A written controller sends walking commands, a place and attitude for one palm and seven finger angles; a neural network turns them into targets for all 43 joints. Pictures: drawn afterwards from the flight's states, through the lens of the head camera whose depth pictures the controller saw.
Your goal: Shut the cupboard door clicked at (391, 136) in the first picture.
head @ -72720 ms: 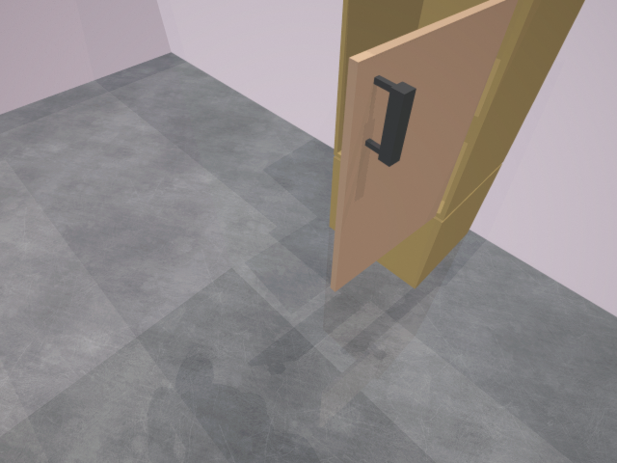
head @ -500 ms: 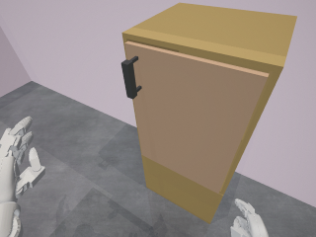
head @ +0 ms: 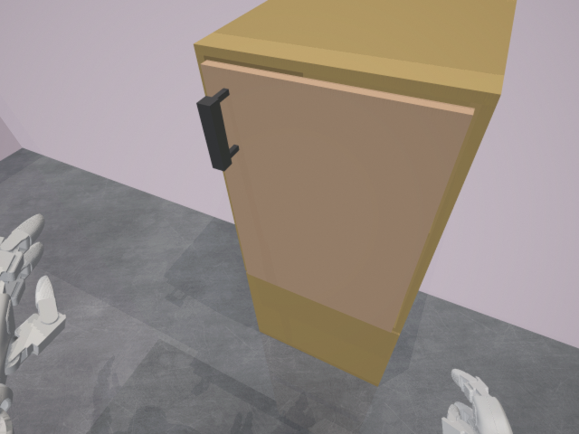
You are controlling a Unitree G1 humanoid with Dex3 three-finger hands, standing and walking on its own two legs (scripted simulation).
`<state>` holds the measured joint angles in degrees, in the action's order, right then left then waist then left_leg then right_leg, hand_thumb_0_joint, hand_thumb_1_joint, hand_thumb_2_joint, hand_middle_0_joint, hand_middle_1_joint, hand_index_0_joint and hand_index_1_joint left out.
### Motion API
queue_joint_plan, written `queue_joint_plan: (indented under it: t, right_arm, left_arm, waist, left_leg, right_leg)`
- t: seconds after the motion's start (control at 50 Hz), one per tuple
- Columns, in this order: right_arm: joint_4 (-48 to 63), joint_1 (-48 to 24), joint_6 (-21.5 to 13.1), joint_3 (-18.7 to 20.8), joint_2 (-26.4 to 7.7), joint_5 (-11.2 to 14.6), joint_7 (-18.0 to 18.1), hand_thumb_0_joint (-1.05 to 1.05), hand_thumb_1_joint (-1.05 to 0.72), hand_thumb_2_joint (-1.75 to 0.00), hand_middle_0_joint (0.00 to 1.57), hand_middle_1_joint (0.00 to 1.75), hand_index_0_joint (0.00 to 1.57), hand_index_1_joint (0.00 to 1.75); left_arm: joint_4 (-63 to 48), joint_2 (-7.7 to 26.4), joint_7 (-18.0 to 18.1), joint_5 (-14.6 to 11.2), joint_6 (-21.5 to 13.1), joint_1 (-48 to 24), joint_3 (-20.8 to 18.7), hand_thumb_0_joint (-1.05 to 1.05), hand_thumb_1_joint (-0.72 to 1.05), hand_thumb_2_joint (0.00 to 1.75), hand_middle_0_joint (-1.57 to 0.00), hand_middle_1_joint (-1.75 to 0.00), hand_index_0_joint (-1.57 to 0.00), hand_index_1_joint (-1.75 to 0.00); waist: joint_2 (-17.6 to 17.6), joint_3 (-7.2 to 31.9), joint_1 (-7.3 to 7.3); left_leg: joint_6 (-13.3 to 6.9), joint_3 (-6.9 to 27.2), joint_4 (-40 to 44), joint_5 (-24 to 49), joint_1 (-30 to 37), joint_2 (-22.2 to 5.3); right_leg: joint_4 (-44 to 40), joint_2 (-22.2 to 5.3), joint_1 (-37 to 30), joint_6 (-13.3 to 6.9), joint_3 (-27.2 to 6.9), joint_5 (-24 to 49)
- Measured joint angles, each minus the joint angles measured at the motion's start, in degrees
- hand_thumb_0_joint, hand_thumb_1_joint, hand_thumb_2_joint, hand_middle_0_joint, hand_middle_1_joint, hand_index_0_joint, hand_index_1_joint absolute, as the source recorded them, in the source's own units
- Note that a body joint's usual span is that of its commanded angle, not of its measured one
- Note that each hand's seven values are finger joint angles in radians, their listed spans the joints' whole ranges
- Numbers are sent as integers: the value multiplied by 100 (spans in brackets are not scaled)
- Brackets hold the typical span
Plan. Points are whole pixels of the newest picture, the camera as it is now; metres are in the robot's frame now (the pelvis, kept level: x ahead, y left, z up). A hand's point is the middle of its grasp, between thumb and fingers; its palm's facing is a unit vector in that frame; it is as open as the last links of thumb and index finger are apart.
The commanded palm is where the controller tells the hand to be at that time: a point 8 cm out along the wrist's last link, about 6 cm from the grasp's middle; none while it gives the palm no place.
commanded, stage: step back with the hand held close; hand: left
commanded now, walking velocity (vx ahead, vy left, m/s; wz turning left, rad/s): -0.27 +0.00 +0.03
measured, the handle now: (222, 129) +0.55 +0.16 +0.15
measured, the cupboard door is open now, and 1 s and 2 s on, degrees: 0 0 0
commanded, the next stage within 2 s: stop stepping back and stand still in 1.24 s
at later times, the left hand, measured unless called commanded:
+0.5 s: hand out of the picture +0.12 +0.29 +0.15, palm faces +0.47 -0.77 -0.44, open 7.4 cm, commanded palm +0.06 +0.32 +0.18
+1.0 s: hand out of the picture +0.05 +0.26 +0.17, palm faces +0.42 -0.79 -0.44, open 7.4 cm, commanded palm -0.01 +0.30 +0.18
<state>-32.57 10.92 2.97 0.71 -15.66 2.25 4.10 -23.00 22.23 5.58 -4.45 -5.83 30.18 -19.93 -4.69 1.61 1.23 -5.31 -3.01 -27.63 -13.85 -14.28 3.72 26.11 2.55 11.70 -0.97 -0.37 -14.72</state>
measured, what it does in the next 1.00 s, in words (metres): walks backwards: right foot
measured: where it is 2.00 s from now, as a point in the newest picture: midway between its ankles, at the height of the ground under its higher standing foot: outside the picture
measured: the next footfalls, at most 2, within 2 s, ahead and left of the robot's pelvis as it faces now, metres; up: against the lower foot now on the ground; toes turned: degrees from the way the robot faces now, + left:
right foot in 0.84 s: -0.12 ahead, -0.12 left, +0.00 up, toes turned +4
right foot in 1.36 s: -0.19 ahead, -0.11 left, +0.00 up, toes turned -2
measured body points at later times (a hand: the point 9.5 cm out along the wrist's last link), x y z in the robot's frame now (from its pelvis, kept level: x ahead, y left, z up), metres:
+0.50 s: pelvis -0.07 +0.02 -0.02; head -0.08 +0.03 +0.43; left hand +0.09 +0.33 +0.18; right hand +0.08 -0.23 -0.10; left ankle +0.01 +0.05 -0.74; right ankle -0.01 -0.11 -0.74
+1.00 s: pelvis -0.14 +0.00 -0.01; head -0.13 +0.03 +0.44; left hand +0.02 +0.30 +0.20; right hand +0.04 -0.24 -0.08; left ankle +0.00 +0.06 -0.73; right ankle -0.16 -0.12 -0.74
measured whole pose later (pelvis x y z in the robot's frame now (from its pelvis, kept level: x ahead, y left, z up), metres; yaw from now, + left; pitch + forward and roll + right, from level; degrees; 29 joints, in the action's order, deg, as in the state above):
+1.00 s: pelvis -0.14 +0.00 -0.01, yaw +1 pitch +2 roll -3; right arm -34.3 10.7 -1.6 -0.4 -11.7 1.0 2.9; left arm -32.2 26.9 7.3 -3.8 -14.0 31.4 -25.4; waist 0.8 1.8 0.4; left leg -1.3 -3.2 -31.0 -9.5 -30.4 0.7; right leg 31.9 4.8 15.7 -0.9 -1.3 -18.1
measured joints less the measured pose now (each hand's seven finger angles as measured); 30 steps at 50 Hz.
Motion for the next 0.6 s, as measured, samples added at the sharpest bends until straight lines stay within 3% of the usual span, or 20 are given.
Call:
queue_joint_plan:
  t: [0.16,0.4,0.52,0.6]
  right_arm:
    - [180,79,161,-19,89,24,66,1,-90,-90,20,30,20,30]
    - [130,366,-37,-108,145,-25,60,1,-90,-89,20,30,20,30]
    - [29,454,-227,-132,232,-82,56,1,-90,-89,20,30,20,30]
    - [-43,486,-280,-115,269,-121,9,1,-90,-89,20,30,20,30]
  left_arm:
    - [-246,307,96,-11,-86,96,-258,2,89,89,-21,-30,-22,-30]
    - [-209,21,266,244,-300,10,-284,2,89,89,-21,-30,-21,-30]
    - [-511,123,278,302,-456,-114,-464,2,89,89,-21,-30,-21,-30]
    - [-564,167,244,328,-600,-143,-624,2,89,89,-21,-30,-21,-30]
  waist:
    - [201,50,-84]
    - [277,43,-105]
    - [409,-146,-120]
    - [345,0,-117]
  left_leg:
    - [-49,-75,-236,51,-266,5]
    - [-138,-39,-677,26,-830,-22]
    - [-221,-39,-784,261,-934,39]
    - [-244,-27,-853,261,-1077,16]
  right_leg:
    - [345,-19,325,37,-40,9]
    - [587,-15,771,102,57,141]
    - [893,16,902,157,-69,115]
    - [1203,81,666,137,-202,-334]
